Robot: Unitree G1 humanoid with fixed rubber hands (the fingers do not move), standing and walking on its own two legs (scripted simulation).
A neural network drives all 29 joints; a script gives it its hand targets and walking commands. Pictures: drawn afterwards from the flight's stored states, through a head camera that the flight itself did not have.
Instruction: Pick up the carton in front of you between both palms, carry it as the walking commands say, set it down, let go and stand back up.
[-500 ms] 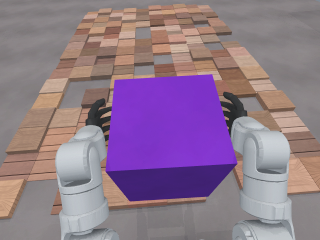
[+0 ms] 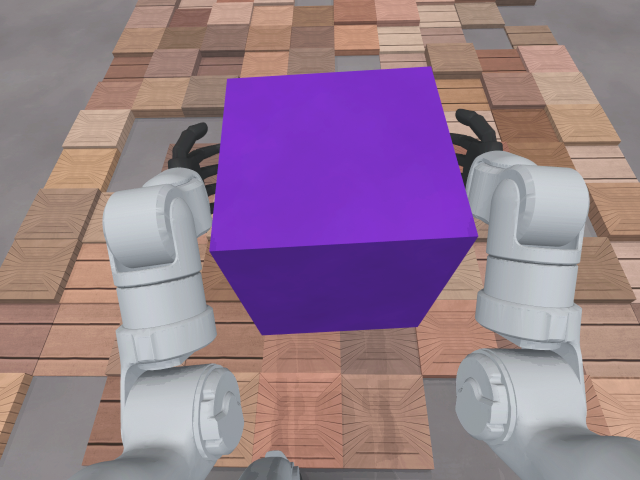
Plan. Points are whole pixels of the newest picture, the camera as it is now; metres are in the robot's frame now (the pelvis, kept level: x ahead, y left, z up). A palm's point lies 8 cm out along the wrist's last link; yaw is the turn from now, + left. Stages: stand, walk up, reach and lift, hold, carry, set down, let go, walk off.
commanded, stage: carry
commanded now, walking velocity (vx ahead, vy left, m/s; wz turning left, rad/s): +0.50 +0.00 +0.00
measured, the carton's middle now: (334, 219) +0.40 +0.01 +0.08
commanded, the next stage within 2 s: none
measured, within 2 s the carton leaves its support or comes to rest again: neither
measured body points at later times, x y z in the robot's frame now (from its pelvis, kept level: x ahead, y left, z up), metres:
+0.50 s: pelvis +0.37 -0.04 +0.03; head +0.47 -0.03 +0.46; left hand +0.75 +0.17 +0.13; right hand +0.79 -0.13 +0.13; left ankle +0.31 +0.09 -0.59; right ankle +0.43 -0.06 -0.69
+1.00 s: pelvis +0.68 +0.00 +0.05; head +0.72 +0.00 +0.50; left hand +1.09 +0.13 +0.18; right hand +1.06 -0.18 +0.18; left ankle +0.71 +0.07 -0.69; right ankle +0.67 -0.13 -0.63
